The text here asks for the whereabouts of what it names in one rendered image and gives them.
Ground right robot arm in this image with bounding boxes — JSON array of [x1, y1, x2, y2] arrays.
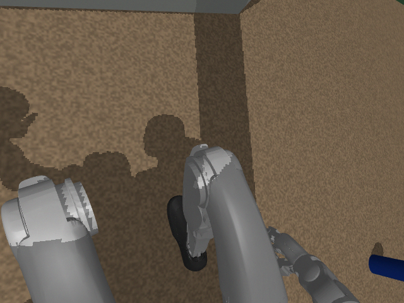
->
[[293, 254, 360, 303]]

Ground right robot hand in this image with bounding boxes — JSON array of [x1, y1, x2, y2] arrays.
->
[[266, 226, 308, 276]]

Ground right robot foot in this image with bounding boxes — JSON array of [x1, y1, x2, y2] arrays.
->
[[167, 195, 207, 271]]

